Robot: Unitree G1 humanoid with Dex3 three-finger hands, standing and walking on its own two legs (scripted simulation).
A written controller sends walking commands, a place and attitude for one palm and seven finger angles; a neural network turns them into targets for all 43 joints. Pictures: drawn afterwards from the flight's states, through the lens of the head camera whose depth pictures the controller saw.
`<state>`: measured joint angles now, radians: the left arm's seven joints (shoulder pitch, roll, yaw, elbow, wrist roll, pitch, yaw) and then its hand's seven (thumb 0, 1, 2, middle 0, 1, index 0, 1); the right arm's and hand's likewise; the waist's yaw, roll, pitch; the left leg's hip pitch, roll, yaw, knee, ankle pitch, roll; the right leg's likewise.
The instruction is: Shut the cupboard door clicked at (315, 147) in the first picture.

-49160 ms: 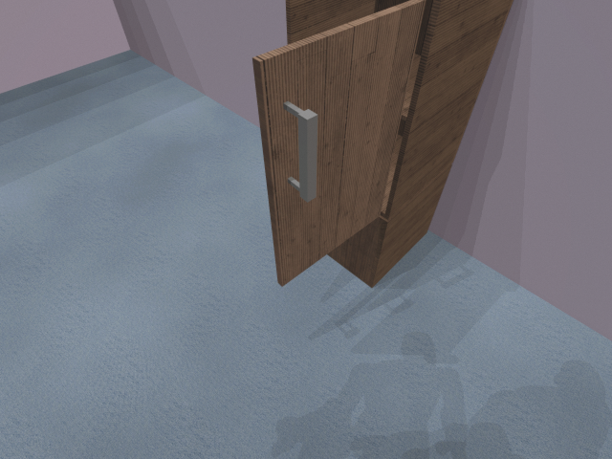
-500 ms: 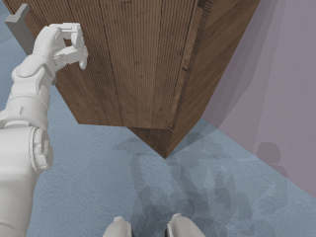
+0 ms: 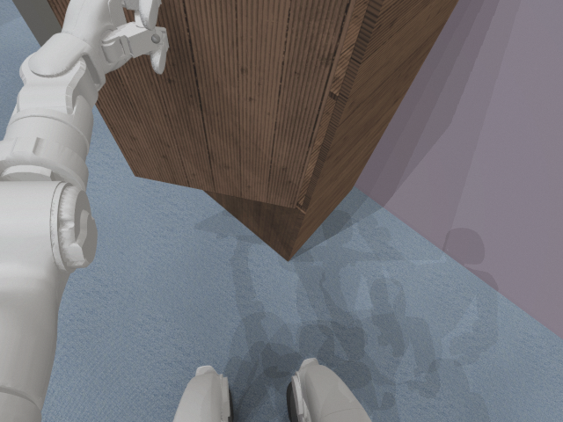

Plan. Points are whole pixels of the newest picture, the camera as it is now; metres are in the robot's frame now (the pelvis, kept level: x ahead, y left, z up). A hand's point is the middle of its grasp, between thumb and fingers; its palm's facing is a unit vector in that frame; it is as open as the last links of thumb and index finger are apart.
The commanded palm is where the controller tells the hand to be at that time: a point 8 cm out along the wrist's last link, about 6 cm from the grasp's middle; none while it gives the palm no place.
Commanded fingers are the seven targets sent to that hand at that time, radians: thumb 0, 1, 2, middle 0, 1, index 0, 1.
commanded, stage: push the door shut along its arc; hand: left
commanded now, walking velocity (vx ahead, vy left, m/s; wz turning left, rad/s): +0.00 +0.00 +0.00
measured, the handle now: (55, 17) +0.61 +0.21 +0.15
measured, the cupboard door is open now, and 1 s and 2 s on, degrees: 30 18 18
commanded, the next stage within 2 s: pull the fist back off the door in 0.08 s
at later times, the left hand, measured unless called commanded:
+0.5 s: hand (188, 23) +0.60 +0.05 +0.15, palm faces +0.03 -1.00 -0.09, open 3.1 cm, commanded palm +0.57 +0.10 +0.15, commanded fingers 0.00 0.90 0.90 -1.30 -1.50 -1.30 -1.50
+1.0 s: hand (173, 82) +0.50 +0.07 +0.15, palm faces +0.01 -1.00 +0.00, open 3.1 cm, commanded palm +0.48 +0.11 +0.15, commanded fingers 0.00 0.90 0.90 -1.30 -1.50 -1.30 -1.50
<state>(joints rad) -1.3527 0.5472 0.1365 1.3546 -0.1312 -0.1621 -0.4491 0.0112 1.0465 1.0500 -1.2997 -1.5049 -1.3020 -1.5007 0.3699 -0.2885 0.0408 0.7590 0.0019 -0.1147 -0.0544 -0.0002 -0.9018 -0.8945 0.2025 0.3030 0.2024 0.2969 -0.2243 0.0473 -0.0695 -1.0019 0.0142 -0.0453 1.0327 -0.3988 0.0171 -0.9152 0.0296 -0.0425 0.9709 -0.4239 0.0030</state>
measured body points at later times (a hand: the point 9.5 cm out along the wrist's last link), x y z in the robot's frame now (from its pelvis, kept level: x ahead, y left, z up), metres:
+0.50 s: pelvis +0.02 -0.01 +0.00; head +0.15 -0.01 +0.43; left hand +0.60 +0.10 +0.15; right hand -0.05 -0.24 -0.11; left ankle +0.04 +0.10 -0.67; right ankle +0.02 -0.13 -0.67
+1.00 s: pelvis +0.04 -0.02 +0.04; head +0.10 -0.03 +0.48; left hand +0.50 +0.13 +0.15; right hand +0.08 -0.29 -0.08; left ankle +0.04 +0.10 -0.67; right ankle +0.02 -0.13 -0.67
